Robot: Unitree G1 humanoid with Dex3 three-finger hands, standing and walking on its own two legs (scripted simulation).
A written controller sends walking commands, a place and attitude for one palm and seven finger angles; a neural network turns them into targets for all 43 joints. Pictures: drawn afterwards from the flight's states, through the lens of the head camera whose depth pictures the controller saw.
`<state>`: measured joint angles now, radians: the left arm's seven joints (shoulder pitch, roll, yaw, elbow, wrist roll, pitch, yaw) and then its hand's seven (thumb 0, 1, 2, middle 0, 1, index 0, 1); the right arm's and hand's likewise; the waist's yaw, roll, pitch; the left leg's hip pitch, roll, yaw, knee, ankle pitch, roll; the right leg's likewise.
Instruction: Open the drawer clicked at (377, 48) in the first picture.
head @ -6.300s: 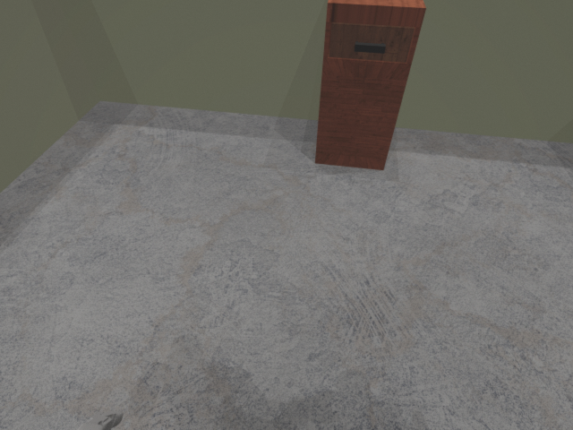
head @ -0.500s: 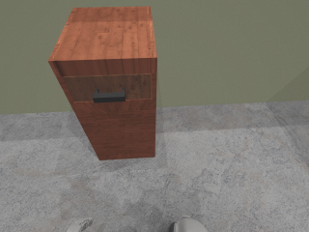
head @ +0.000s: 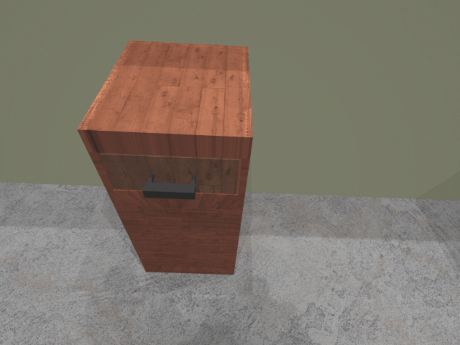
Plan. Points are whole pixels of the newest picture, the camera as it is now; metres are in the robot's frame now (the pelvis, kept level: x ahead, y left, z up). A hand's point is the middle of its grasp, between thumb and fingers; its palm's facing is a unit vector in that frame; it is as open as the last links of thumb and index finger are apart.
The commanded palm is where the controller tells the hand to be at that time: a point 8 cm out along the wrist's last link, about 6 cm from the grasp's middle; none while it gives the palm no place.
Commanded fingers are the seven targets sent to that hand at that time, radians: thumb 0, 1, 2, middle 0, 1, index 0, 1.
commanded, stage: come to a stop and stand still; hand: left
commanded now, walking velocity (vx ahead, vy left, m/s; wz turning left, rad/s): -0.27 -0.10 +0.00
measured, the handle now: (171, 184) +0.49 +0.20 -0.09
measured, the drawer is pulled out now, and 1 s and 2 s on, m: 0.00 0.00 0.00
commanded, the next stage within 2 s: look again from close up in 1.40 s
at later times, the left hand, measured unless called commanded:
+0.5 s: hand out of the picture +0.00 +0.12 -0.14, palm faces +0.05 -0.96 -0.28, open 7.3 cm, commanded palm none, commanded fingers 0.00 0.90 0.90 -0.20 -0.30 -0.20 -0.30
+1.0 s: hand out of the picture -0.06 +0.14 -0.17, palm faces +0.05 -0.98 -0.19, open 7.4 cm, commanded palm none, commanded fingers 0.00 0.90 0.90 -0.20 -0.30 -0.20 -0.30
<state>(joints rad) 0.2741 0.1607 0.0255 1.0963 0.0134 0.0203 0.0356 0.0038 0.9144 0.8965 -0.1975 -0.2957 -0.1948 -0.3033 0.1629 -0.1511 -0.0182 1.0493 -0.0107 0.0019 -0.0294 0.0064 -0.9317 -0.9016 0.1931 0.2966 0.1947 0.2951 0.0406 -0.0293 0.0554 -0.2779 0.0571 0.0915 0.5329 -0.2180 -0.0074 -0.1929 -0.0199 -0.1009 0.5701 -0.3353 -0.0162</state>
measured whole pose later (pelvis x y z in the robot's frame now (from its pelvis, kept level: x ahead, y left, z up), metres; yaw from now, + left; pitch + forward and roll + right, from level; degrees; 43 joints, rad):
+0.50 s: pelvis -0.05 -0.07 +0.01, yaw +0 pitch -1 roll +3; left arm 0.23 0.14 0.03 1.01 0.03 0.00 0.03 0.01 0.92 0.90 -0.20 -0.30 -0.20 -0.30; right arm 0.23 -0.24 -0.06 1.06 -0.02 0.07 0.00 0.00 -0.91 -0.90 0.19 0.30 0.19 0.30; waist 0.01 0.04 0.03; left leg -0.34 0.01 0.01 0.90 -0.36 -0.03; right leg -0.22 -0.02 -0.07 0.46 -0.24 -0.07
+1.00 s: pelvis -0.04 -0.04 +0.01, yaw +0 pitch +1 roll +2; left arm 0.30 0.17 0.03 1.13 0.02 0.02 0.00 0.01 0.91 0.90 -0.20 -0.30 -0.19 -0.30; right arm 0.33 -0.10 0.01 1.11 -0.03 0.00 -0.03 0.00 -0.91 -0.90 0.20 0.30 0.20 0.30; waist 0.00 -0.04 -0.01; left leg -0.08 0.00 0.02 0.35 -0.28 -0.02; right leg -0.31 -0.04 -0.04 0.68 -0.37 0.01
